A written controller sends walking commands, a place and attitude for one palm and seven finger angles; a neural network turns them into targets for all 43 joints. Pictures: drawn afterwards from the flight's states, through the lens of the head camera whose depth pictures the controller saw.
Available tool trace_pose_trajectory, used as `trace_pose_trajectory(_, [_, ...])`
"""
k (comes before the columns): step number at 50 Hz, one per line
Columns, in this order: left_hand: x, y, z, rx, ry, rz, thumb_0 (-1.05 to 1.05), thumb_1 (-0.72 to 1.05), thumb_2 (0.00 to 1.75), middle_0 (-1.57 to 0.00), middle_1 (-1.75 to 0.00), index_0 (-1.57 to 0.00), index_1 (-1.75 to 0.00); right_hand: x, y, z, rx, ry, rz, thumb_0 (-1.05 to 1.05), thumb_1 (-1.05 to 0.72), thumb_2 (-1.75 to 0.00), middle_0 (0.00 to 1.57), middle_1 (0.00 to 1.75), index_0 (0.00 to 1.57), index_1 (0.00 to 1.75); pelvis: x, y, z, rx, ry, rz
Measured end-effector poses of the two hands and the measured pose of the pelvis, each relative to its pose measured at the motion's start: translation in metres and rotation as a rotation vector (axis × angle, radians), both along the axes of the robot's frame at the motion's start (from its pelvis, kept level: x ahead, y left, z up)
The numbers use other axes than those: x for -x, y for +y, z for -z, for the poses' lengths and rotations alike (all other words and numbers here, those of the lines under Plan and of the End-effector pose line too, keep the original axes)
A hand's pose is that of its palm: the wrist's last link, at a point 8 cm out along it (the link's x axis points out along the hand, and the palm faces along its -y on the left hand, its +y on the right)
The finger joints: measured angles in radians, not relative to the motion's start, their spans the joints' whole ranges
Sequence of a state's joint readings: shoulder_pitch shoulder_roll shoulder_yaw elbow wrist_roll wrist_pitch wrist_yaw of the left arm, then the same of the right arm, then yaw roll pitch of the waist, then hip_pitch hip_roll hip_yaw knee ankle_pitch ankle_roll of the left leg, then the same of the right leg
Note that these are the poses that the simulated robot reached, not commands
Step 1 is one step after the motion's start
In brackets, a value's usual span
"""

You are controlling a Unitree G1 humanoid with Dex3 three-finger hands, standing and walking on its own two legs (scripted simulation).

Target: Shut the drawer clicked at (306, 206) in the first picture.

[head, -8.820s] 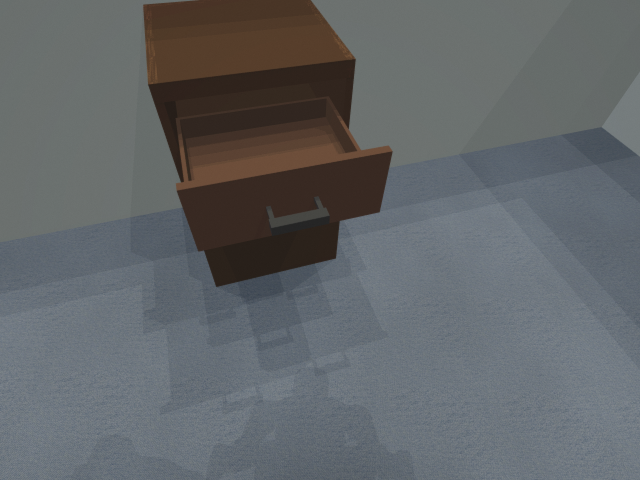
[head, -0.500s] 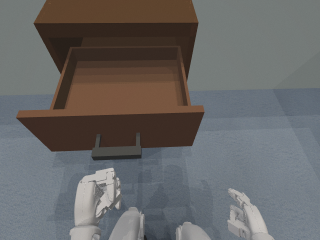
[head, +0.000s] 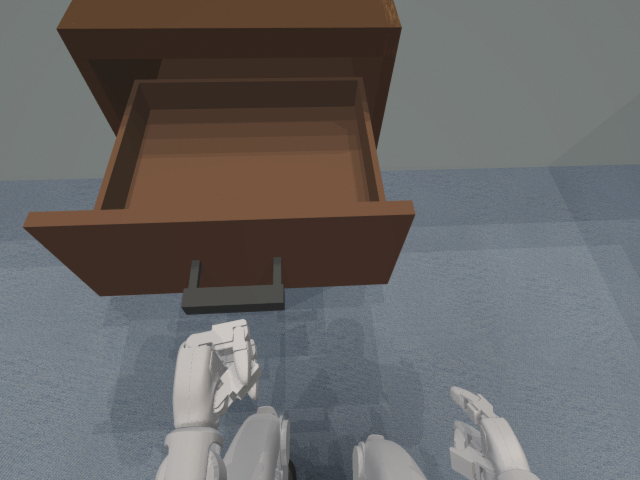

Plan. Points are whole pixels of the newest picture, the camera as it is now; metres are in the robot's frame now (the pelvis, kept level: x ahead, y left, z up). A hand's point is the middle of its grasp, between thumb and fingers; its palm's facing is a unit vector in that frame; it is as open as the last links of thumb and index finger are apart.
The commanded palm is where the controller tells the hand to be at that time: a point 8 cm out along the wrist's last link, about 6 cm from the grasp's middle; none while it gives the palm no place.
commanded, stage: bring the fist close to the handle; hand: left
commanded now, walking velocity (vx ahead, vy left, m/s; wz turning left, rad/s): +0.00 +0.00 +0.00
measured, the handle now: (236, 283) +0.35 +0.12 +0.02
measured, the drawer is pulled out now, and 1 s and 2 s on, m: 0.29 0.25 0.11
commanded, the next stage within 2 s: push the drawer shut in 0.12 s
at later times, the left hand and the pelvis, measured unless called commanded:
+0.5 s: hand (253, 346) +0.27 +0.09 +0.02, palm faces +0.06 -1.00 +0.01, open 3.2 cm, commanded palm +0.25 +0.14 +0.02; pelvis +0.00 +0.00 +0.00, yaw +0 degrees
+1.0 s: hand (254, 315) +0.31 +0.10 +0.01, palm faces +0.05 -1.00 -0.01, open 2.9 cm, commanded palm +0.31 +0.14 +0.02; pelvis -0.03 +0.01 -0.01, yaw +0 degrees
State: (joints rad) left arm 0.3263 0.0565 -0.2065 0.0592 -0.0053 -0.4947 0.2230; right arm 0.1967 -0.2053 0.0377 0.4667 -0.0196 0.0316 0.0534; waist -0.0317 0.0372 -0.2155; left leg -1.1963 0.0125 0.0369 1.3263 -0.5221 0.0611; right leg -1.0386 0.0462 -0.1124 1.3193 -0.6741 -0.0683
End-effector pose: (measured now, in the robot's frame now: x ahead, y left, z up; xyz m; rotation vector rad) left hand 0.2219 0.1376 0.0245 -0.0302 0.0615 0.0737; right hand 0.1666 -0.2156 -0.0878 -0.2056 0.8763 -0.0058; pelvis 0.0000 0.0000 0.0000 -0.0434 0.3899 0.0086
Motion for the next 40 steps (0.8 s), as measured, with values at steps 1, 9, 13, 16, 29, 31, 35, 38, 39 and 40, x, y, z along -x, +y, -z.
trace_pose_trajectory(1, [0.0, -0.001, 0.001, 0.0, 0.001, 0.004, 0.01, 0.9, 0.9, -1.4, -1.6, -1.39, -1.6, 0.0, 0.0, 0.0, 0.003, 0.0, 0.0, 0.01, -0.91, -0.9, 0.21, 0.3, 0.2, 0.3, 0.0, 0.0, 0.0, 0.0, 0.0, 0.0])
trace_pose_trajectory(9, [-0.007, 0.002, 0.004, -0.003, -0.014, -0.004, 0.01, 0.9, 0.9, -1.4, -1.6, -1.4, -1.6, -0.004, -0.004, 0.0, 0.017, -0.006, 0.003, 0.01, -0.91, -0.9, 0.2, 0.3, 0.2, 0.3, 0.0, -0.001, 0.002, 0.001, 0.004, -0.001])
trace_pose_trajectory(13, [-0.005, 0.005, 0.0, 0.002, -0.014, -0.016, 0.01, 0.9, 0.9, -1.4, -1.6, -1.39, -1.6, -0.006, -0.003, -0.003, 0.01, -0.011, 0.003, 0.01, -0.91, -0.9, 0.2, 0.3, 0.2, 0.3, -0.001, -0.001, 0.0, 0.0, 0.0, -0.001])
trace_pose_trajectory(16, [-0.003, 0.003, 0.0, -0.001, -0.012, -0.001, 0.01, 0.9, 0.9, -1.4, -1.6, -1.39, -1.6, -0.007, -0.003, -0.004, 0.013, -0.015, -0.002, 0.01, -0.91, -0.9, 0.2, 0.3, 0.2, 0.3, -0.001, -0.001, -0.001, 0.001, -0.002, -0.002])
trace_pose_trajectory(29, [-0.028, 0.008, 0.007, -0.02, -0.031, 0.022, 0.0, 0.87, 0.92, -1.4, -1.6, -1.4, -1.6, 0.004, -0.005, 0.004, 0.025, 0.032, 0.008, 0.01, -0.91, -0.9, 0.2, 0.3, 0.2, 0.3, 0.005, 0.0, 0.001, 0.007, -0.005, -0.005])
trace_pose_trajectory(31, [-0.029, 0.009, 0.007, -0.021, -0.028, 0.024, 0.0, 0.86, 0.93, -1.4, -1.6, -1.39, -1.6, 0.008, -0.006, 0.004, 0.029, 0.044, 0.01, 0.01, -0.91, -0.9, 0.2, 0.3, 0.2, 0.3, 0.006, 0.001, 0.0, 0.008, -0.007, -0.005])
trace_pose_trajectory(35, [-0.031, 0.009, 0.009, -0.024, -0.041, 0.03, -0.01, 0.85, 0.95, -1.4, -1.6, -1.4, -1.6, 0.017, -0.007, 0.007, 0.039, 0.064, 0.014, 0.01, -0.91, -0.9, 0.21, 0.3, 0.2, 0.3, 0.01, 0.002, 0.001, 0.011, -0.009, -0.007])
trace_pose_trajectory(38, [-0.034, 0.01, 0.011, -0.03, -0.058, 0.033, -0.03, 0.84, 0.97, -1.4, -1.6, -1.4, -1.6, 0.023, -0.009, 0.01, 0.049, 0.079, 0.015, 0.01, -0.91, -0.9, 0.21, 0.3, 0.2, 0.3, 0.014, 0.003, 0.003, 0.014, -0.01, -0.009])
trace_pose_trajectory(39, [-0.036, 0.01, 0.012, -0.031, -0.064, 0.034, -0.04, 0.83, 0.97, -1.4, -1.6, -1.4, -1.6, 0.025, -0.01, 0.011, 0.052, 0.085, 0.015, 0.01, -0.91, -0.9, 0.21, 0.3, 0.2, 0.3, 0.016, 0.003, 0.003, 0.015, -0.01, -0.01])
trace_pose_trajectory(40, [-0.038, 0.01, 0.012, -0.033, -0.068, 0.034, -0.04, 0.83, 0.98, -1.4, -1.6, -1.4, -1.6, 0.027, -0.01, 0.012, 0.055, 0.089, 0.015, 0.01, -0.91, -0.9, 0.21, 0.3, 0.2, 0.3, 0.017, 0.003, 0.004, 0.016, -0.011, -0.011])
